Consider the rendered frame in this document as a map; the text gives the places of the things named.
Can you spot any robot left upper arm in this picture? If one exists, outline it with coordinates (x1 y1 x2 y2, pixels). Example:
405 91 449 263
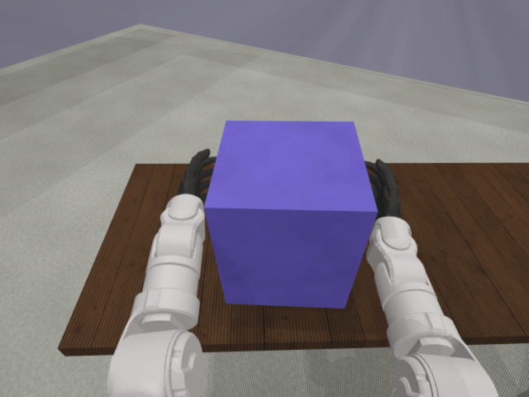
109 329 206 397

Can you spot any robot right upper arm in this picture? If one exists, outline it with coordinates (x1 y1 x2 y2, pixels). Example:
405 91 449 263
393 353 498 397

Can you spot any right robot hand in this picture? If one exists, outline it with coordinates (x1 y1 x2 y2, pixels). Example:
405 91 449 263
365 159 402 221

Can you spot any table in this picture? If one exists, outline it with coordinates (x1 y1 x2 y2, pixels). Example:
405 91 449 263
57 163 529 397

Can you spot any robot right forearm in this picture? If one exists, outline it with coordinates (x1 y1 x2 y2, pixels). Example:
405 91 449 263
366 217 498 396

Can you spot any left robot hand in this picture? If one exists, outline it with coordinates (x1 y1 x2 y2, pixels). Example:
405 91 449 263
177 149 217 202

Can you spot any carton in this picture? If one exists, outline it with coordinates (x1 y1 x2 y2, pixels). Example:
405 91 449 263
204 121 378 309

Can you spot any robot left forearm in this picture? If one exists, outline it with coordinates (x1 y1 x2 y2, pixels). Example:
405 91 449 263
107 194 205 394

